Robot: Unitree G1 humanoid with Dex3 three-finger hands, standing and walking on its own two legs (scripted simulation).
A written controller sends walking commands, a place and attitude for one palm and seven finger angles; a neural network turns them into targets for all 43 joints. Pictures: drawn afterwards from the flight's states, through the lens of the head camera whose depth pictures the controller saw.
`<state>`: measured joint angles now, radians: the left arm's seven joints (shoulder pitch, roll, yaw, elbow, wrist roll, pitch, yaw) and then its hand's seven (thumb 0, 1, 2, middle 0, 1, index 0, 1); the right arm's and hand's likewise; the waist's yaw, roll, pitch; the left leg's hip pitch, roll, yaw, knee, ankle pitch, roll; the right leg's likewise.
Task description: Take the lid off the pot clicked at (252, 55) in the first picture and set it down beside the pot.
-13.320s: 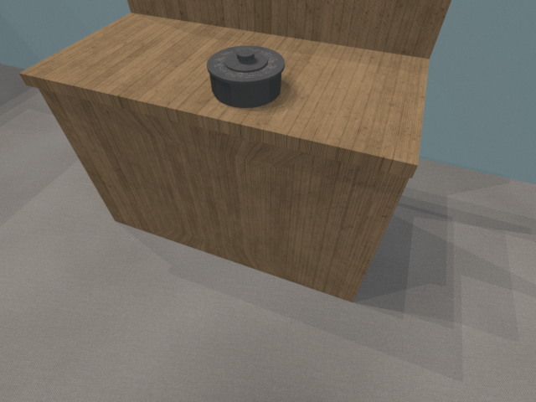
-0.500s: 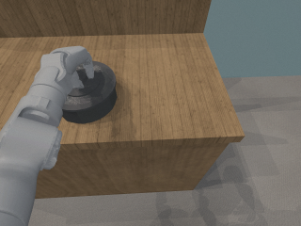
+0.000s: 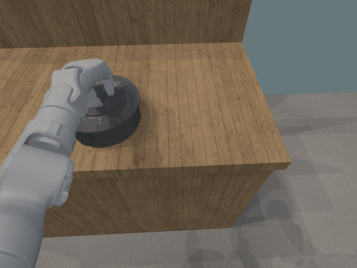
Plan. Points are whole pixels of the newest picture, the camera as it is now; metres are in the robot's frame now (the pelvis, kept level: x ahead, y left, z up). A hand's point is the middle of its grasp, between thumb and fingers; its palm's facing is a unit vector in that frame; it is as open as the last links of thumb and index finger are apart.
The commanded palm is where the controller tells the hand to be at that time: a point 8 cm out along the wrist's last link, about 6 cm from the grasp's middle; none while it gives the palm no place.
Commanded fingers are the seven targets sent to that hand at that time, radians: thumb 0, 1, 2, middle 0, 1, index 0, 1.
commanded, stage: close the fingers and squeeze the knob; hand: left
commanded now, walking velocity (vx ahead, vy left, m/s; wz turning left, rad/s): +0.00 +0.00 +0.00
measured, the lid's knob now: (96, 94) +0.52 +0.17 +0.10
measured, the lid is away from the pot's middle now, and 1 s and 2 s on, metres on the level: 0.00 0.01 0.02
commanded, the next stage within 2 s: lift the lid straight up in 0.12 s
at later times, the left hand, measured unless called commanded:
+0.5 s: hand (93, 95) +0.48 +0.17 +0.13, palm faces -0.41 -0.06 -0.91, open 6.9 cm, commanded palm +0.49 +0.16 +0.20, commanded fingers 0.00 0.75 0.88 -0.72 -1.11 -0.86 -1.15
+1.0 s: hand (85, 84) +0.47 +0.17 +0.17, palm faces -0.38 -0.07 -0.92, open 6.9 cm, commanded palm +0.49 +0.16 +0.24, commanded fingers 0.00 0.75 0.88 -0.72 -1.11 -0.86 -1.15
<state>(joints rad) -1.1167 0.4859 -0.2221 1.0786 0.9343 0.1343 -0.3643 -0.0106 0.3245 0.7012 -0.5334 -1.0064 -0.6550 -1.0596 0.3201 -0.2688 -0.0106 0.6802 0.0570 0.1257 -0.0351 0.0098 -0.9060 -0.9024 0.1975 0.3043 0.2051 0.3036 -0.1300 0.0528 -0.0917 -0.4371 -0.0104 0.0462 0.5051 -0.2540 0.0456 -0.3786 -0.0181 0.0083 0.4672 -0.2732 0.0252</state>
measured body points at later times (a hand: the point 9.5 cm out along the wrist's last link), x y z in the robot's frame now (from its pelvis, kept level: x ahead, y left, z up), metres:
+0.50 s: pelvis +0.00 +0.00 +0.00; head +0.05 -0.01 +0.45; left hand +0.50 +0.17 +0.18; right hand +0.02 -0.27 -0.13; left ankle -0.01 +0.09 -0.74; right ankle -0.04 -0.14 -0.74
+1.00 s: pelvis -0.01 -0.01 +0.00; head +0.03 -0.02 +0.45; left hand +0.49 +0.17 +0.22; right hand +0.06 -0.28 -0.12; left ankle -0.01 +0.09 -0.74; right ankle -0.04 -0.14 -0.74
